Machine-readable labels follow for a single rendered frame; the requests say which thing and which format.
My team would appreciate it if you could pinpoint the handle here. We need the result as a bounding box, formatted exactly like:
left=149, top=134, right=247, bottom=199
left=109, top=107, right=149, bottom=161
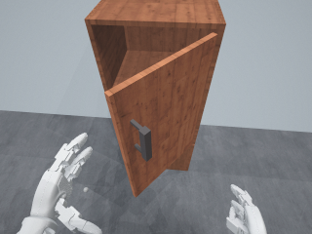
left=130, top=119, right=152, bottom=162

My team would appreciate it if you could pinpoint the cupboard door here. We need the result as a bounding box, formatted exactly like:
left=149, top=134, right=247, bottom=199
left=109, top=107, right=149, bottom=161
left=104, top=32, right=218, bottom=197

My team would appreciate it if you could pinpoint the left robot forearm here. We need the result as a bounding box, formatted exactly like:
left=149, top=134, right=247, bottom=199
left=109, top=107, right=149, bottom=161
left=17, top=215, right=58, bottom=234

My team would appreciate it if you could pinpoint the robot right hand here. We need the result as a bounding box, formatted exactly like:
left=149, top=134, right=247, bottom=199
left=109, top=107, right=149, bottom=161
left=226, top=184, right=267, bottom=234

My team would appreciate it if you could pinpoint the robot left hand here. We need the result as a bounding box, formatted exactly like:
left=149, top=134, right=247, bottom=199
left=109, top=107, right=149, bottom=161
left=30, top=133, right=102, bottom=234

